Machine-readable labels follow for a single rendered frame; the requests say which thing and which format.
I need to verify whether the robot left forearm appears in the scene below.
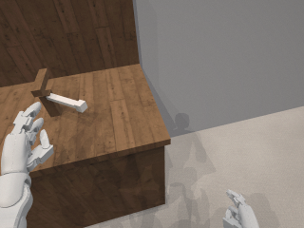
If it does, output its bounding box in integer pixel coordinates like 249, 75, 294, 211
0, 172, 33, 228

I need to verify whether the left robot hand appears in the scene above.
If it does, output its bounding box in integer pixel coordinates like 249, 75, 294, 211
1, 102, 54, 176

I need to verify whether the right robot hand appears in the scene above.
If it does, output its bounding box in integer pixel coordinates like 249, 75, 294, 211
222, 189, 259, 228

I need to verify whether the tap lever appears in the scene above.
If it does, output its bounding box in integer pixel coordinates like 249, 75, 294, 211
46, 93, 88, 113

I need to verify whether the counter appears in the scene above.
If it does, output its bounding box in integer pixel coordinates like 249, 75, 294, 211
0, 0, 171, 228

